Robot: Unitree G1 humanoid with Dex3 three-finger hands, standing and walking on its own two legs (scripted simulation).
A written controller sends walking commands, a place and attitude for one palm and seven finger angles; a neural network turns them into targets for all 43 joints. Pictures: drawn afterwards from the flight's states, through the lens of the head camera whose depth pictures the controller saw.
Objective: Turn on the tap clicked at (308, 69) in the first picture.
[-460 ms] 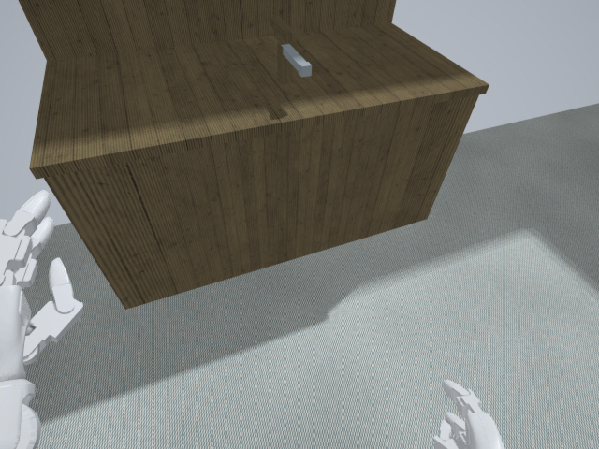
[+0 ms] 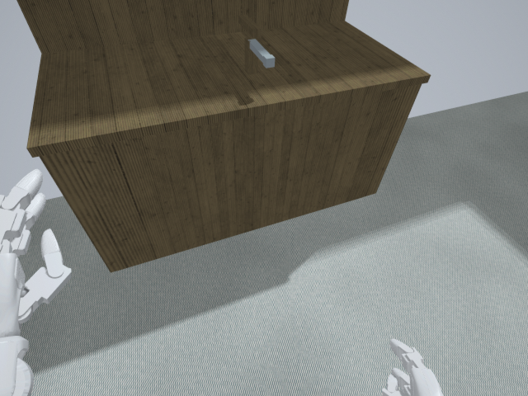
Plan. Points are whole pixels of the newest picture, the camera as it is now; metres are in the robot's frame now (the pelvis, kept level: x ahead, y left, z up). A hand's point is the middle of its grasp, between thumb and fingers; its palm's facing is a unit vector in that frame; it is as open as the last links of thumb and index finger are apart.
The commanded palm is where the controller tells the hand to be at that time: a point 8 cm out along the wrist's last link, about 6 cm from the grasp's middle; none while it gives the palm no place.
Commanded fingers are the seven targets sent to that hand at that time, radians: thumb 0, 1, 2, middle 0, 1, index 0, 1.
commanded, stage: walk to a spot facing it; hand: left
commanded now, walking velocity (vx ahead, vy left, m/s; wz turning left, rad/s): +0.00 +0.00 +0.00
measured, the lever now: (269, 61) +1.00 +0.05 +0.06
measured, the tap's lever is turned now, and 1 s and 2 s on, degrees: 0 0 0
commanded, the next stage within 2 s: turn to face it in 2.00 s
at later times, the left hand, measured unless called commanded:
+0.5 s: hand (128, 262) +0.23 +0.18 +0.16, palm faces +0.29 -0.89 -0.36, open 7.4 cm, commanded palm +0.18 +0.23 +0.18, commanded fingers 0.00 0.90 0.90 -0.20 -0.30 -0.20 -0.30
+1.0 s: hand (256, 240) +0.27 +0.04 +0.16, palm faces -0.04 -0.91 -0.42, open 7.4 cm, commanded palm +0.24 +0.11 +0.18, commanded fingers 0.00 0.90 0.90 -0.20 -0.30 -0.20 -0.30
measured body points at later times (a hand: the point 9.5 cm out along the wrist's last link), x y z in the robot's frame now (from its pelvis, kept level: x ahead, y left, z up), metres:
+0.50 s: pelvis -0.02 -0.02 -0.02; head +0.00 -0.03 +0.43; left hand +0.21 +0.23 +0.18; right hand +0.12 -0.27 -0.10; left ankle +0.02 +0.11 -0.74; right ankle +0.03 -0.13 -0.74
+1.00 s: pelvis -0.03 -0.06 -0.02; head -0.01 -0.09 +0.43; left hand +0.27 +0.09 +0.18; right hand +0.00 -0.34 -0.12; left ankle +0.02 +0.07 -0.66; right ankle -0.08 -0.13 -0.74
